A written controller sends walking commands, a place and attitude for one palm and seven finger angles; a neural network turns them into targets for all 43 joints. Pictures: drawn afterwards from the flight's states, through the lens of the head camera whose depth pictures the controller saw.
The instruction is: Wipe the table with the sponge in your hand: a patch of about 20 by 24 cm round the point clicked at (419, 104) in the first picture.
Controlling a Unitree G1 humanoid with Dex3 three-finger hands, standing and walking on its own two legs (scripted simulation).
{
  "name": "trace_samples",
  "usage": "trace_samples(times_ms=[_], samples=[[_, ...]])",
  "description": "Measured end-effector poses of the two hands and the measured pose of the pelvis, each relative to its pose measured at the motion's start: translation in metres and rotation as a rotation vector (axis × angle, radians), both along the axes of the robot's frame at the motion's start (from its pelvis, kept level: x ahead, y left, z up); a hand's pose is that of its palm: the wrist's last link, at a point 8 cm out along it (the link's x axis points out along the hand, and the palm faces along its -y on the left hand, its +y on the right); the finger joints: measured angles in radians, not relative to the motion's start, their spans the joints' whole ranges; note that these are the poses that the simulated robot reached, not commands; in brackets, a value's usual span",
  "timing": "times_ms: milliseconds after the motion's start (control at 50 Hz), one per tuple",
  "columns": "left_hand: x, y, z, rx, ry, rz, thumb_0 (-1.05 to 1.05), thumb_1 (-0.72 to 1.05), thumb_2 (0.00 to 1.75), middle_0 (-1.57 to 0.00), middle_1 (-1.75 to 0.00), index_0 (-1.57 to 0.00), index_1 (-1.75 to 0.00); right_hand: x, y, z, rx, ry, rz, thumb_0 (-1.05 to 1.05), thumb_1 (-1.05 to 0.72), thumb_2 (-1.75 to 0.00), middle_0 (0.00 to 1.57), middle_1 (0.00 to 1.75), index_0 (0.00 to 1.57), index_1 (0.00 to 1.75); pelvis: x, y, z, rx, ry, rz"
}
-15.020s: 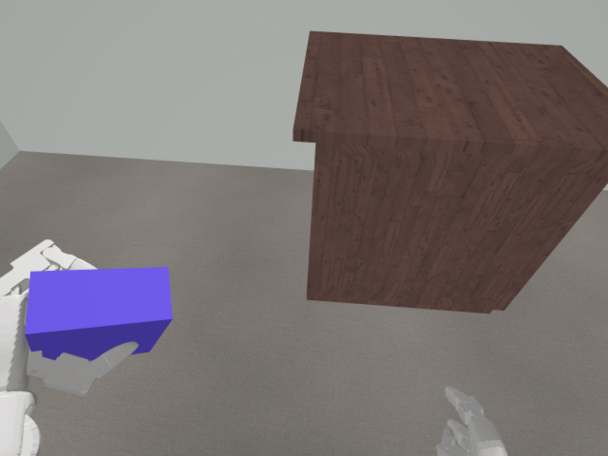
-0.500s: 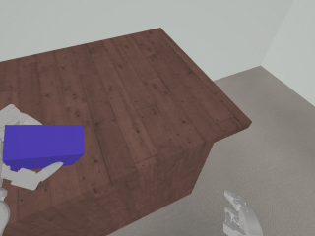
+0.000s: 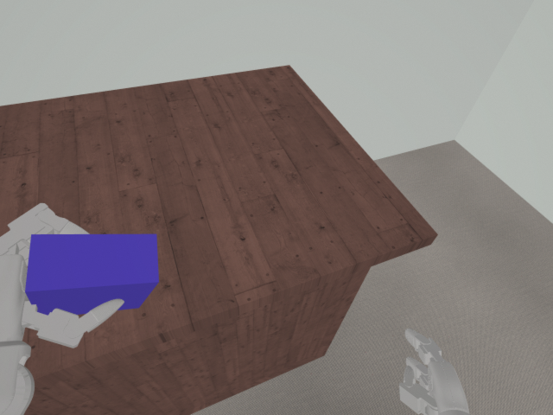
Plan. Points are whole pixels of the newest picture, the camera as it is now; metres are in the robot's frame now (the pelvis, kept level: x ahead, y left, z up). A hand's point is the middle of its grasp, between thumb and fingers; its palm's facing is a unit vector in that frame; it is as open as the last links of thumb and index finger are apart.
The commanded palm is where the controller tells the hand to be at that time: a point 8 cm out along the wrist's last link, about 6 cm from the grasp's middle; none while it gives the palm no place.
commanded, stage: come to a stop and stand still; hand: left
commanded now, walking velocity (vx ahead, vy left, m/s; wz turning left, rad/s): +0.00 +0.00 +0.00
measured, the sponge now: (112, 277) +0.23 +0.22 +0.13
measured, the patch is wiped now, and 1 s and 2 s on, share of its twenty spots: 0.00 0.05 0.05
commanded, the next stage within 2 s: look again from close up in 0.08 s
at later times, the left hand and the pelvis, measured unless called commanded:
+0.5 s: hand (48, 273) +0.22 +0.27 +0.15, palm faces +0.36 -0.85 -0.38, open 9.7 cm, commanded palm +0.16 +0.30 +0.18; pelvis +0.00 +0.02 +0.00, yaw +0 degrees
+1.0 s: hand (91, 280) +0.22 +0.23 +0.14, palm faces +0.29 -0.86 -0.41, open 9.7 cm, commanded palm +0.16 +0.27 +0.18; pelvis +0.00 +0.00 +0.00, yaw +0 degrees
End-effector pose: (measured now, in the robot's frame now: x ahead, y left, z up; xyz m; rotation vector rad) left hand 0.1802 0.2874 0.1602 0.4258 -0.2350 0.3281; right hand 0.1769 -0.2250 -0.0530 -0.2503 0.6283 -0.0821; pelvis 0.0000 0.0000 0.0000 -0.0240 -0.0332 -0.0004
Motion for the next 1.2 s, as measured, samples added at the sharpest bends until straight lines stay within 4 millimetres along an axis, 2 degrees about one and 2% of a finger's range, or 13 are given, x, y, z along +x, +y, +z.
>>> trace_samples(times_ms=[140,320,460,660,720,780,840,900,940,1000,1120,1200], samples=[[-0.003,0.010,0.003,-0.001,-0.017,0.015,-0.01,-0.45,1.02,-0.78,-1.35,-0.77,-1.36,0.004,0.018,-0.002,0.010,0.016,0.036,0.01,-0.90,-0.90,0.20,0.30,0.20,0.30,0.000,0.006,0.000,-0.003,-0.002,0.004],[-0.003,0.021,0.004,0.005,-0.017,0.018,-0.01,-0.45,1.02,-0.78,-1.35,-0.77,-1.36,-0.002,0.033,-0.008,0.024,0.052,0.042,0.01,-0.90,-0.90,0.21,0.30,0.20,0.30,-0.001,0.016,0.001,-0.004,-0.002,0.005],[0.000,0.025,0.000,0.007,0.001,0.009,-0.01,-0.45,1.02,-0.78,-1.35,-0.77,-1.36,-0.008,0.036,-0.009,0.017,0.074,0.030,0.01,-0.90,-0.90,0.21,0.30,0.20,0.30,0.000,0.021,0.000,-0.004,-0.001,0.008],[0.001,0.024,0.007,0.040,-0.012,0.001,-0.01,-0.45,1.02,-0.78,-1.35,-0.77,-1.36,-0.008,0.031,-0.012,0.015,0.086,0.017,0.01,-0.90,-0.90,0.21,0.30,0.20,0.30,0.002,0.022,0.000,-0.002,-0.001,0.010],[0.014,0.043,0.036,0.244,-0.100,0.021,-0.01,-0.45,1.02,-0.78,-1.35,-0.78,-1.35,-0.008,0.031,-0.018,-0.011,0.104,0.082,0.01,-0.90,-0.90,0.20,0.30,0.20,0.30,-0.005,0.014,-0.004,0.003,0.009,0.029],[0.021,0.056,0.055,0.232,-0.182,0.098,-0.01,-0.45,1.02,-0.78,-1.35,-0.77,-1.35,-0.009,0.029,-0.025,0.033,0.105,0.098,0.01,-0.90,-0.90,0.20,0.30,0.20,0.30,-0.009,0.010,-0.008,0.022,0.007,0.018],[0.017,0.033,0.050,0.170,-0.156,0.073,-0.01,-0.44,1.02,-0.77,-1.36,-0.77,-1.36,-0.012,0.024,-0.028,0.099,0.073,0.061,0.01,-0.90,-0.90,0.21,0.30,0.20,0.30,-0.006,0.011,-0.008,0.020,0.007,-0.004],[0.010,0.000,0.028,0.116,-0.054,-0.024,-0.01,-0.44,1.02,-0.77,-1.36,-0.76,-1.37,-0.017,0.018,-0.028,0.119,0.069,0.017,0.01,-0.90,-0.90,0.21,0.30,0.20,0.30,-0.002,0.007,-0.006,0.014,0.008,-0.015],[0.007,-0.013,0.011,0.080,0.016,-0.062,-0.01,-0.44,1.02,-0.77,-1.36,-0.77,-1.36,-0.020,0.012,-0.028,0.104,0.081,-0.007,0.01,-0.90,-0.90,0.21,0.30,0.20,0.30,0.000,0.002,-0.005,0.015,0.009,-0.015],[0.004,-0.015,-0.004,0.033,0.062,-0.051,-0.01,-0.45,1.02,-0.78,-1.36,-0.77,-1.36,-0.023,0.002,-0.025,0.065,0.100,-0.019,0.01,-0.90,-0.90,0.21,0.30,0.20,0.30,0.002,-0.005,-0.004,0.011,0.009,-0.006],[0.006,-0.006,0.008,0.030,-0.018,0.032,-0.01,-0.45,1.02,-0.78,-1.35,-0.77,-1.35,-0.015,-0.016,-0.019,0.005,0.093,-0.010,0.01,-0.90,-0.90,0.20,0.30,0.20,0.30,0.004,-0.012,-0.002,0.002,0.009,0.005],[0.009,-0.008,0.013,0.024,-0.049,0.029,-0.01,-0.45,1.02,-0.78,-1.35,-0.77,-1.36,-0.005,-0.021,-0.012,-0.008,0.056,-0.013,0.01,-0.90,-0.90,0.20,0.30,0.20,0.30,0.007,-0.012,-0.001,0.002,0.010,0.004]])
